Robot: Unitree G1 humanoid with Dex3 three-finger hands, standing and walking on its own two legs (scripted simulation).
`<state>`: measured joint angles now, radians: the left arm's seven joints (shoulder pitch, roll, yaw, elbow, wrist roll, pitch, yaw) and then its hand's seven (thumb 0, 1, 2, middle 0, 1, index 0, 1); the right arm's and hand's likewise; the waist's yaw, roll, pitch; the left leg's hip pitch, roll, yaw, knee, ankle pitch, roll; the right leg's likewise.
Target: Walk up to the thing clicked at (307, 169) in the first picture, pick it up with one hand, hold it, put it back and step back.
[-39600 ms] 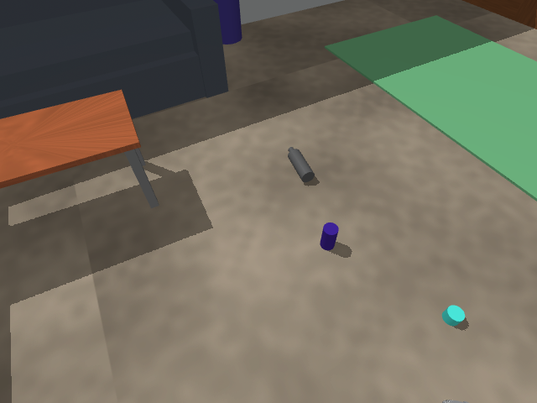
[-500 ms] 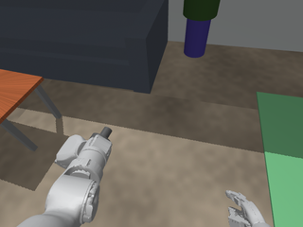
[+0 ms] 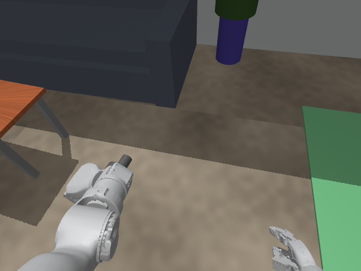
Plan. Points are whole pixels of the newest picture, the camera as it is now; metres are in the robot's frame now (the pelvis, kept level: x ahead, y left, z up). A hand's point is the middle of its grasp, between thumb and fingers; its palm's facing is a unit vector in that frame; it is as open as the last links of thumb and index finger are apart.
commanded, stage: crouch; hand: left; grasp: from above
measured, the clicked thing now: (105, 190) +0.33 +0.22 -0.08
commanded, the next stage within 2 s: lower in 1.76 s
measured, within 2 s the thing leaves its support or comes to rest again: neither
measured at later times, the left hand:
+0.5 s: hand (118, 215) +0.32 +0.24 -0.28, palm faces -0.15 -0.40 -0.90, open 10.1 cm
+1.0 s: hand (129, 216) +0.37 +0.25 -0.45, palm faces -0.12 -0.45 -0.89, open 10.2 cm
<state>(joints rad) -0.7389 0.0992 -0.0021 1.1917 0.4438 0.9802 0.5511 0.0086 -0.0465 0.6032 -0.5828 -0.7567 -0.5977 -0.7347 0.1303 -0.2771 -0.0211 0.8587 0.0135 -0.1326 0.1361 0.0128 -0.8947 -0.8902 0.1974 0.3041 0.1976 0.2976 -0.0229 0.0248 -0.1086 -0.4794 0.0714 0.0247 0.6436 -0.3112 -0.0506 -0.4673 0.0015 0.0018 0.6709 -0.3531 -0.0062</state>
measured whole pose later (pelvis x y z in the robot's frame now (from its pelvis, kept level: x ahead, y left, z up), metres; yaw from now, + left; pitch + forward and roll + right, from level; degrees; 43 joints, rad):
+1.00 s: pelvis -0.08 +0.02 -0.32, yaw -3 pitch +39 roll -3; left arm -1.15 0.48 0.33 1.55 0.53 0.57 0.70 0.00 -0.06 0.63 -0.67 -0.60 -0.67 -0.59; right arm 0.14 -0.26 -0.01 0.89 -0.11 -0.14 0.22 0.01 -0.90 -0.89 0.20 0.30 0.20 0.30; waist -0.22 0.05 -0.18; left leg -2.07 0.08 -0.09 2.05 -0.66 -0.04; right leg -2.02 0.03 -0.02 2.03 -0.69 0.02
